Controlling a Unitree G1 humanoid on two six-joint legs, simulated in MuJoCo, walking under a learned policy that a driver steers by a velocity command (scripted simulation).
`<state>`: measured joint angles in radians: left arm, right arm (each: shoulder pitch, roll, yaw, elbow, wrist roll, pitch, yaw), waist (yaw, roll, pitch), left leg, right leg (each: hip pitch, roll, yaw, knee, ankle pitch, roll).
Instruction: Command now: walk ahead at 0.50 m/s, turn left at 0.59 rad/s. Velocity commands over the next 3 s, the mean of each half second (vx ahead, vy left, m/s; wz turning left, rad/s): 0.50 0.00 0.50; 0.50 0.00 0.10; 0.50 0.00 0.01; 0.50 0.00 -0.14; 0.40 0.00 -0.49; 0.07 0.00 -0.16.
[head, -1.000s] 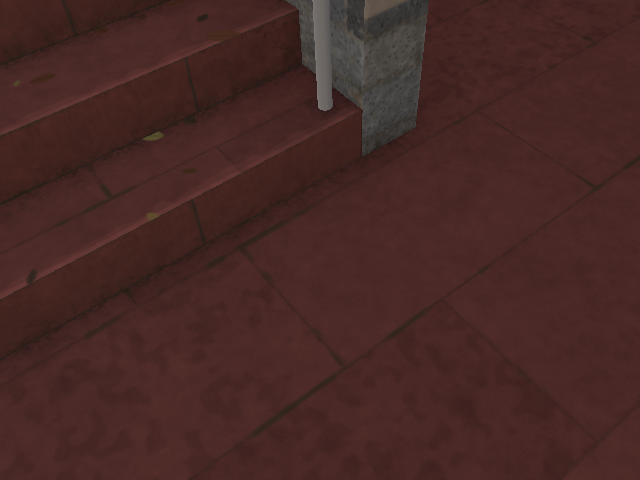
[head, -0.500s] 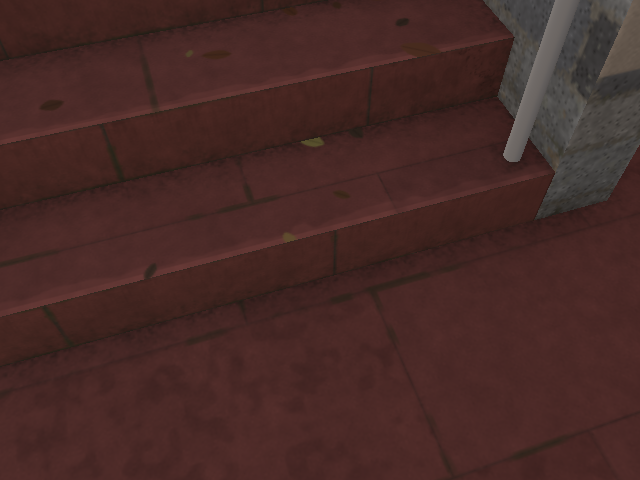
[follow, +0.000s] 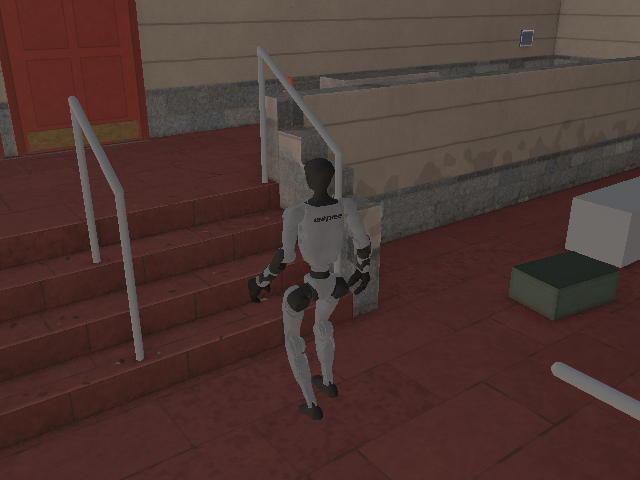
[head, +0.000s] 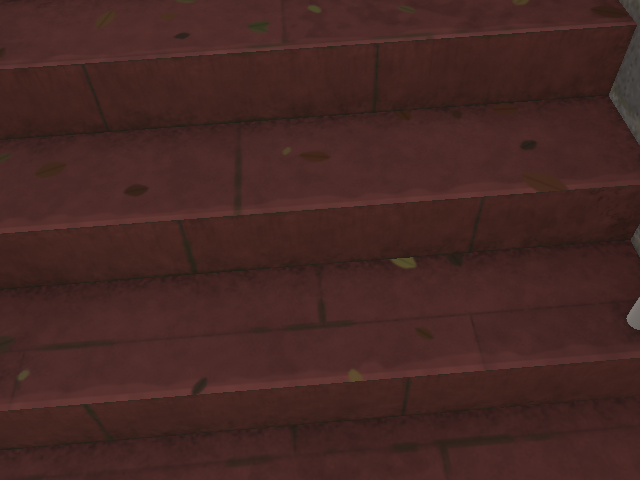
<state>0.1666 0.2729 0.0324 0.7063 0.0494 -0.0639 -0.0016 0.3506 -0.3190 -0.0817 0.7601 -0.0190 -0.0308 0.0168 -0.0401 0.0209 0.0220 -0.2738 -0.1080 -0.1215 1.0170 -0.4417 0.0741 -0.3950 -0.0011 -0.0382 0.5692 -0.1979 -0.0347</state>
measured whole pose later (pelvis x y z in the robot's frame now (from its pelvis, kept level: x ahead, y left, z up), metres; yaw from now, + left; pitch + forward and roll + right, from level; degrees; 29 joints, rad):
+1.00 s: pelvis +0.45 +0.08 +0.01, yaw +17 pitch +3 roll +0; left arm 0.00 0.16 -0.02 0.67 0.02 -0.01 0.04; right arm 0.54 -0.22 -0.02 1.06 -0.04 -0.11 -0.03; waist -0.03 0.02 -0.03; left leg 0.08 -0.04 -0.01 0.16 -0.30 0.05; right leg -1.24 -0.03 -0.01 2.09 -0.74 -0.10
